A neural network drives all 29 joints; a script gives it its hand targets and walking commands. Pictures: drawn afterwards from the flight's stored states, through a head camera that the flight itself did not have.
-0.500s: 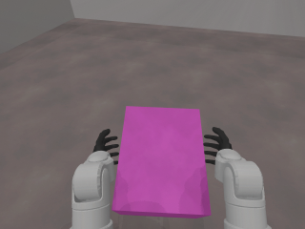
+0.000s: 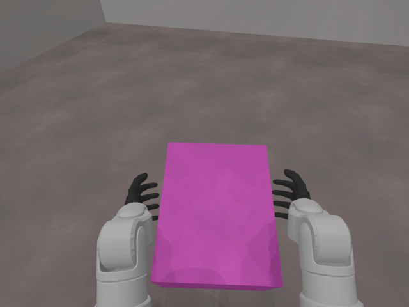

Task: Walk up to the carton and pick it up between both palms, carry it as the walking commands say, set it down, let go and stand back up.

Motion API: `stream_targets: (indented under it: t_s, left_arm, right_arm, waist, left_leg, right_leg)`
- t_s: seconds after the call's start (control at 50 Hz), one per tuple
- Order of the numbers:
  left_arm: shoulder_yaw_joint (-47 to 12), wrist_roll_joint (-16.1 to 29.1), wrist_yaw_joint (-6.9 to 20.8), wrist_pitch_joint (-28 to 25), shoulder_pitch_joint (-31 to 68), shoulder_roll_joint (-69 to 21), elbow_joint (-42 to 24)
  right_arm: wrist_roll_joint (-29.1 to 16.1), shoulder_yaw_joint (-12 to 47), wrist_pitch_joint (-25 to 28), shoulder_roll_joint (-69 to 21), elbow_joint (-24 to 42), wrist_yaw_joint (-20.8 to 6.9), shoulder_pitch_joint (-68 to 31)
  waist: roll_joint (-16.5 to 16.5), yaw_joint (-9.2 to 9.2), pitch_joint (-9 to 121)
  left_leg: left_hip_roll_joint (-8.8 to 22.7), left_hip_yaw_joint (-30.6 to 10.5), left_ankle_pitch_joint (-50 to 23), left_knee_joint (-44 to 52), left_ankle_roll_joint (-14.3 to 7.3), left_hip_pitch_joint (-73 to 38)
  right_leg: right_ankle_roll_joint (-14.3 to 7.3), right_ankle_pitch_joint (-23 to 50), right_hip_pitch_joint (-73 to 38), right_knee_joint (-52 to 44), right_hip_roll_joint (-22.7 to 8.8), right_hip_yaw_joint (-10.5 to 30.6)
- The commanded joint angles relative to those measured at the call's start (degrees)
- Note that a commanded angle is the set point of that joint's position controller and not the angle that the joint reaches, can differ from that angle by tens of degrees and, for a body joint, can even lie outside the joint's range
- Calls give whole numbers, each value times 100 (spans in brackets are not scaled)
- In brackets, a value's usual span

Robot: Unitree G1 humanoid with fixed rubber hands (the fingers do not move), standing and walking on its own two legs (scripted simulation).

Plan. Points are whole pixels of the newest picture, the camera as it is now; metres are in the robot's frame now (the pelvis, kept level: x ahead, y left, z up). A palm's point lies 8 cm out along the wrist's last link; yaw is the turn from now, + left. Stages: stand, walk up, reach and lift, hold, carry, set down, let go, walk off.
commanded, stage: carry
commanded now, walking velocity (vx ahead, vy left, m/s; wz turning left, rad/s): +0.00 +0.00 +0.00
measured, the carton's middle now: (215, 215) +0.31 +0.00 +0.02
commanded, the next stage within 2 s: none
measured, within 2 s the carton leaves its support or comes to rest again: neither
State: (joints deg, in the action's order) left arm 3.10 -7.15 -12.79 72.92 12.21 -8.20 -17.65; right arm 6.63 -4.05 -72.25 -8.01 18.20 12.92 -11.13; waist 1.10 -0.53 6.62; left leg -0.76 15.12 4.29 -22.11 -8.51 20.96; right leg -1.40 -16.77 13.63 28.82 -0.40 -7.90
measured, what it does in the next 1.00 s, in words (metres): steps on the spot: left foot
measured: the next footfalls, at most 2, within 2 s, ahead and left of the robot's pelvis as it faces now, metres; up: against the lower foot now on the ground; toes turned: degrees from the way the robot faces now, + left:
left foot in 0.92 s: +0.07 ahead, +0.08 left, +0.00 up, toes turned +10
right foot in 1.42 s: +0.29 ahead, -0.13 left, +0.00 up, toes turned -8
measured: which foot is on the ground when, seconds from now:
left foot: down 0.00-0.76, up 0.78-0.90, down 0.92-1.00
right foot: down 0.00-0.94, up 0.96-1.00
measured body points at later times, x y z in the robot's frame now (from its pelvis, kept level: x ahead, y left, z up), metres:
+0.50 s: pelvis -0.02 +0.00 +0.00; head -0.05 +0.00 +0.45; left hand +0.24 +0.16 +0.10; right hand +0.26 -0.14 +0.10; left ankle +0.10 +0.03 -0.73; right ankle -0.02 -0.10 -0.73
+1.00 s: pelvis +0.01 +0.01 +0.00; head -0.03 +0.04 +0.45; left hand +0.27 +0.16 +0.09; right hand +0.28 -0.13 +0.11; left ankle +0.03 +0.08 -0.73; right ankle -0.01 -0.10 -0.71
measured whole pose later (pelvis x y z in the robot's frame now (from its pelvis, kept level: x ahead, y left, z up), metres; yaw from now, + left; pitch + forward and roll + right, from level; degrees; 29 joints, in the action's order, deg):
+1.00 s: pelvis +0.01 +0.01 +0.00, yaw +0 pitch +2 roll -1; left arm 1.6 -7.2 -14.2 75.6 8.4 -7.6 -20.4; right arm 5.8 -3.8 -72.1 -8.1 15.8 12.2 -11.3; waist -1.7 1.1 8.5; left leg 1.4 10.0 13.4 -28.4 -4.9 17.9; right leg -0.2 -24.0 19.2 39.7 -0.8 -6.0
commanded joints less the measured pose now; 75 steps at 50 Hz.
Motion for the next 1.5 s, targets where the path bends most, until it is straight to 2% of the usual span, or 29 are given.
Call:
stream_targets:
  t_s: [0.0, 0.36, 0.68, 0.7, 0.72, 0.74, 0.76, 0.78, 0.8, 0.84, 0.86, 0.9, 0.92, 0.94, 0.96, 0.98, 1.0, 1.02, 1.06, 1.1, 1.22, 1.3, 1.34, 1.38, 1.4, 1.42, 1.44, 1.46, 1.48]
  left_arm:
    - [-3268, 2225, 1481, -215, 2463, -5859, -597]
    - [-3290, 2264, 1548, -229, 2408, -5858, -688]
    - [-3313, 2324, 1554, -186, 2348, -5721, -907]
    - [-3335, 2350, 1537, -178, 2331, -5680, -948]
    - [-3371, 2384, 1527, -165, 2339, -5666, -1029]
    - [-3402, 2417, 1521, -151, 2381, -5666, -1144]
    - [-3422, 2440, 1517, -126, 2435, -5657, -1218]
    - [-3417, 2384, 1500, -71, 2378, -5556, -1137]
    - [-3428, 2333, 1479, -31, 2430, -5469, -1011]
    - [-3534, 2303, 1424, -49, 2646, -5472, -1040]
    - [-3622, 2339, 1376, -62, 2771, -5531, -1222]
    - [-3530, 2274, 1296, -57, 2681, -5480, -1198]
    - [-3356, 2149, 1272, -65, 2557, -5323, -978]
    - [-3267, 2097, 1301, -80, 2657, -5212, -950]
    - [-3601, 2307, 1362, -70, 2913, -5546, -1450]
    - [-3484, 2311, 1399, -92, 2854, -5555, -1272]
    - [-2806, 1916, 1455, -232, 2555, -5098, -68]
    - [-3248, 2271, 1496, -328, 2639, -5666, -803]
    - [-3132, 2176, 1507, -506, 2459, -5800, -443]
    - [-3568, 2443, 1440, -528, 2468, -6100, -1280]
    - [-3715, 2432, 1323, -200, 2090, -5632, -1608]
    - [-3783, 2484, 1349, -113, 2109, -5603, -1688]
    - [-3759, 2501, 1363, -89, 2096, -5593, -1694]
    - [-3666, 2492, 1363, -56, 2049, -5577, -1632]
    - [-3565, 2457, 1346, -33, 1845, -5526, -1513]
    - [-3426, 2375, 1341, 0, 1736, -5420, -1421]
    - [-3389, 2399, 1340, 0, 1768, -5316, -1247]
    - [-3415, 2497, 1360, -47, 1820, -5501, -1302]
    - [-3439, 2484, 1383, -85, 1972, -5688, -1335]
  right_arm:
    - [-2284, 3402, 199, -5820, 659, -1567, -2530]
    - [-2196, 3345, 189, -5817, 602, -1572, -2493]
    - [-2086, 3226, 108, -5719, 528, -1530, -2377]
    - [-2112, 3239, 90, -5705, 528, -1529, -2397]
    - [-2130, 3238, 74, -5707, 559, -1523, -2425]
    - [-2142, 3225, 61, -5726, 586, -1520, -2431]
    - [-2153, 3207, 50, -5703, 591, -1516, -2401]
    - [-2105, 3124, 45, -5617, 510, -1512, -2366]
    - [-2006, 2983, 59, -5523, 334, -1502, -2301]
    - [-1995, 2941, 116, -5435, 248, -1530, -2290]
    - [-2121, 3031, 114, -5527, 376, -1549, -2355]
    - [-2305, 3120, 60, -5609, 432, -1547, -2450]
    - [-2257, 3012, 55, -5458, 191, -1528, -2371]
    - [-2106, 2831, 86, -5369, -160, -1533, -2070]
    - [-2367, 3252, 77, -5793, 469, -1541, -2287]
    - [-2348, 3283, 90, -5847, 484, -1528, -2378]
    - [-1902, 2716, 237, -5357, -512, -1544, -2294]
    - [-2259, 3183, 329, -5849, 419, -1562, -2605]
    - [-2189, 3063, 485, -5830, 348, -1592, -2584]
    - [-2494, 3437, 475, -6085, 1148, -1580, -2504]
    - [-2340, 3426, 171, -5529, 1204, -1495, -1715]
    - [-2346, 3494, 96, -5443, 1375, -1471, -1729]
    - [-2380, 3577, 55, -5458, 1474, -1445, -1809]
    - [-2404, 3646, 0, -5452, 1500, -1435, -1822]
    - [-2413, 3646, -28, -5378, 1514, -1448, -1919]
    - [-2416, 3665, -89, -5348, 1481, -1461, -2020]
    - [-2342, 3678, -127, -5277, 1455, -1439, -2025]
    - [-2329, 3723, -106, -5398, 1443, -1451, -2061]
    - [-2372, 3732, -87, -5638, 1365, -1489, -2204]
  waist:
    - [66, 11, 1304]
    - [123, -47, 1302]
    - [128, -95, 1181]
    - [106, -123, 1196]
    - [-63, -155, 1172]
    - [-601, -147, 1139]
    - [-1327, -66, 995]
    - [-1317, 11, 706]
    - [-1031, 84, 428]
    - [-393, 109, 276]
    - [-289, 91, 347]
    - [0, 122, 587]
    - [648, 160, 671]
    - [1911, 282, 773]
    - [1660, 256, 679]
    - [884, 190, 651]
    - [317, 126, 690]
    - [7, 92, 791]
    - [106, 63, 1060]
    - [412, 80, 1202]
    - [779, 154, 1039]
    - [1084, 186, 948]
    - [1096, 189, 981]
    - [744, 126, 1340]
    - [379, 4, 1639]
    - [-487, -106, 1610]
    - [-1976, -96, 1579]
    - [-1599, -78, 1702]
    - [-1013, -66, 1517]
  left_leg:
    - [1211, -1656, 1231, 820, 484, -990]
    - [1205, -1642, 1564, 910, 575, -752]
    - [996, -1405, 1403, 796, 817, -672]
    - [915, -1321, 1658, 748, 850, -510]
    - [730, -1103, 1961, 462, 954, -238]
    - [451, -817, 2015, -553, 1021, -193]
    - [234, -611, 1511, -2201, 913, -378]
    - [180, -755, 1524, -3222, 906, -97]
    - [212, -988, 1696, -3498, 900, 291]
    - [461, -1173, 1742, -2232, 727, 715]
    - [469, -1006, 1801, -1469, 662, 428]
    - [353, -649, 1721, 135, 475, -1079]
    - [931, -1616, 2440, 618, 231, -2019]
    - [2025, -3804, 4174, 1565, -292, -2333]
    - [2525, -4473, 3985, 2101, -544, -2514]
    - [2583, -4195, 3424, 2030, -500, -2351]
    - [2508, -3748, 2903, 1914, -376, -2336]
    - [2381, -3242, 2137, 1789, -226, -2434]
    - [2023, -2338, 675, 1440, -27, -2745]
    - [1859, -1975, 242, 1320, -1, -2930]
    - [1703, -1496, -894, 998, -7, -3198]
    - [1739, -1313, -1664, 752, 150, -3211]
    - [1725, -1166, -1784, 413, 270, -3063]
    - [1470, -729, -1998, -781, 533, -2219]
    - [1213, -517, -1497, -1674, 708, -1346]
    - [892, -351, 33, -2962, 907, -33]
    - [122, -442, 2418, -4105, 998, 2035]
    - [385, -1315, 2546, -4763, 919, 2494]
    - [658, -1584, 2307, -4876, 882, 2491]
  right_leg:
    - [-246, -415, 151, -380, -407, 668]
    - [-329, -904, 247, -290, -294, 602]
    - [-292, -1491, 239, -547, -275, 550]
    - [-324, -1815, 155, -611, -253, 596]
    - [-402, -2188, -40, -822, -317, 765]
    - [-549, -2624, 77, -1359, -654, 1249]
    - [-743, -2809, 714, -1876, -1330, 1902]
    - [-952, -2912, 1214, -2232, -1827, 2094]
    - [-976, -2700, 1230, -2254, -1918, 2000]
    - [-758, -1898, 377, -1870, -1627, 1617]
    - [-736, -1702, 220, -1734, -1528, 1433]
    - [-425, -1442, 528, -1072, -913, 700]
    - [-153, -1150, 1342, -16, -503, 287]
    - [165, -1559, 2400, 1099, 95, -105]
    - [224, -1264, 2861, 1839, -33, 349]
    - [201, -844, 2859, 2081, -219, 625]
    - [225, -532, 2780, 2211, -300, 660]
    - [220, -204, 2708, 2191, -339, 669]
    - [225, 399, 2518, 2048, -357, 572]
    - [253, 591, 2546, 1930, -284, 415]
    - [257, 567, 2552, 1059, -132, -2]
    - [148, 526, 2162, 345, -72, -132]
    - [116, 441, 1604, -105, -6, -239]
    - [24, 508, -154, -659, 174, -441]
    - [-95, 282, -1377, -789, -25, -120]
    - [-414, -612, -2194, -1373, -1163, 1578]
    - [-1073, -233, -3222, -1602, -2443, 3742]
    - [-1361, 295, -3130, -1350, -2473, 3725]
    - [-1253, 479, -2670, -1282, -2381, 3300]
